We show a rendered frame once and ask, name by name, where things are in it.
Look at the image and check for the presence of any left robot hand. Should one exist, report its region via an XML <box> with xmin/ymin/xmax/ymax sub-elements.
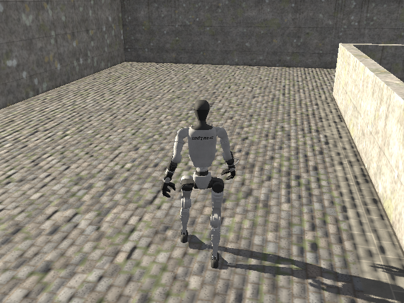
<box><xmin>161</xmin><ymin>181</ymin><xmax>175</xmax><ymax>198</ymax></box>

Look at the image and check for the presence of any humanoid robot head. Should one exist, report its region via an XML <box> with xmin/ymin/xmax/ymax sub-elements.
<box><xmin>191</xmin><ymin>100</ymin><xmax>213</xmax><ymax>130</ymax></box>

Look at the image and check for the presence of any left robot thigh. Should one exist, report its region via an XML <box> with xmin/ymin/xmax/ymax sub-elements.
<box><xmin>181</xmin><ymin>175</ymin><xmax>194</xmax><ymax>209</ymax></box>

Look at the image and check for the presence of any robot left forearm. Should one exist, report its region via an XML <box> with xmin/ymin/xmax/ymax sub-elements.
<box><xmin>163</xmin><ymin>154</ymin><xmax>177</xmax><ymax>183</ymax></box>

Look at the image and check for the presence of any left robot upper arm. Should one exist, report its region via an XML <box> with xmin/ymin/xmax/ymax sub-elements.
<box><xmin>172</xmin><ymin>128</ymin><xmax>189</xmax><ymax>163</ymax></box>

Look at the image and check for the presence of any right robot upper arm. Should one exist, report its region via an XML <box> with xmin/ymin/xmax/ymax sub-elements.
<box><xmin>215</xmin><ymin>127</ymin><xmax>232</xmax><ymax>160</ymax></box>

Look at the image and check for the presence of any right robot hand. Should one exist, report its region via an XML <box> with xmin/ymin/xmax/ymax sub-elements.
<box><xmin>221</xmin><ymin>169</ymin><xmax>235</xmax><ymax>180</ymax></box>

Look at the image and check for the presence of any robot right forearm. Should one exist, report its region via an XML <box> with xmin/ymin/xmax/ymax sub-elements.
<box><xmin>225</xmin><ymin>151</ymin><xmax>235</xmax><ymax>172</ymax></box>

